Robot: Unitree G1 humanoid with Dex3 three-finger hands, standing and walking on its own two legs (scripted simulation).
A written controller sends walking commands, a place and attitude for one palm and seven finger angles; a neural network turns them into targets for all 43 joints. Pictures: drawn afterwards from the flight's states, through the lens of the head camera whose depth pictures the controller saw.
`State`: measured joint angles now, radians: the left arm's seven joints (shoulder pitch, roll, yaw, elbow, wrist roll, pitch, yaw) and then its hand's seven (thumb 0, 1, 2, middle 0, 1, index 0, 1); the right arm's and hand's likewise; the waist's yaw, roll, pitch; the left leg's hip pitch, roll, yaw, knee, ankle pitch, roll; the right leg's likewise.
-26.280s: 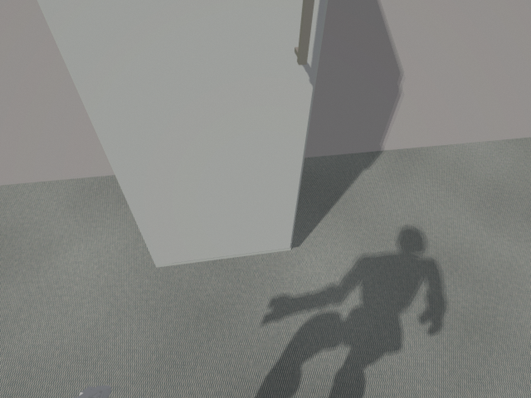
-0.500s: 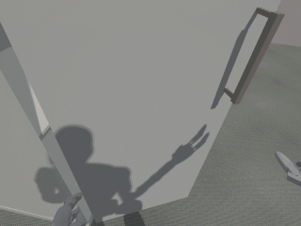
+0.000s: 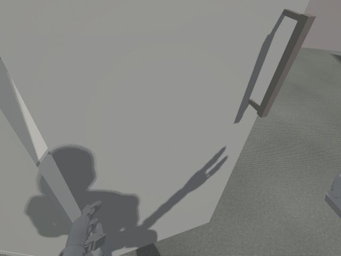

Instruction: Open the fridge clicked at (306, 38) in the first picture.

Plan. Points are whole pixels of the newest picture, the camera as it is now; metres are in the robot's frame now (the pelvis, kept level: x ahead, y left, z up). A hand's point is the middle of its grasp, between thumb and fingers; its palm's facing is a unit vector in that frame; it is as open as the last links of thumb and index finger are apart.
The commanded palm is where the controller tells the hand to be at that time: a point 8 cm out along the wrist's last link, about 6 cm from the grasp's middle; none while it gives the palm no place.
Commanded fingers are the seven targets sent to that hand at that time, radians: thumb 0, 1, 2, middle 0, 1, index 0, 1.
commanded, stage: draw the hand back to the body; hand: right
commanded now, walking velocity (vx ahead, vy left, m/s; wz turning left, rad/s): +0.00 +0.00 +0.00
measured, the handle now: (274, 69) +0.43 -0.23 +0.27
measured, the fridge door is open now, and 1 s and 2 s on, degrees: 63 63 63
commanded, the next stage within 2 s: step back with the hand held close in 0.04 s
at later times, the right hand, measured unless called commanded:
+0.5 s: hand (329, 197) +0.18 -0.28 +0.15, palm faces +0.31 +0.83 -0.47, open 7.4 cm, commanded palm +0.12 -0.32 +0.18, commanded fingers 0.00 -0.90 -0.90 0.20 0.30 0.20 0.30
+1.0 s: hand out of the picture +0.10 -0.32 +0.17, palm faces +0.45 +0.81 -0.37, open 7.4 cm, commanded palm +0.03 -0.36 +0.18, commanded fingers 0.00 -0.90 -0.90 0.20 0.30 0.20 0.30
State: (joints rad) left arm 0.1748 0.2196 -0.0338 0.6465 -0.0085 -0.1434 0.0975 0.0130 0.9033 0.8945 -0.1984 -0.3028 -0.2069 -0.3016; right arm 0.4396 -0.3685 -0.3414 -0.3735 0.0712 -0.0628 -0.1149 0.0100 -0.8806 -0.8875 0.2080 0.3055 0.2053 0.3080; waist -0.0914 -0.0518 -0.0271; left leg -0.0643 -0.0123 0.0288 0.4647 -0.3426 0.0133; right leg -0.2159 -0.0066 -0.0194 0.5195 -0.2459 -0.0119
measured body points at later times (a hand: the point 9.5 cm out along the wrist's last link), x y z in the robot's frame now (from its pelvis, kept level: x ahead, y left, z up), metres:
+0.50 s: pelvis -0.03 -0.03 +0.00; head -0.02 -0.04 +0.45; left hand +0.14 +0.22 -0.07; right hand +0.16 -0.32 +0.18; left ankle -0.05 +0.11 -0.74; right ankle +0.02 -0.11 -0.74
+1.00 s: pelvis -0.11 -0.06 -0.02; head -0.10 -0.10 +0.42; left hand +0.06 +0.18 -0.09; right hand +0.07 -0.36 +0.19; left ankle -0.06 +0.11 -0.73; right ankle +0.03 -0.11 -0.74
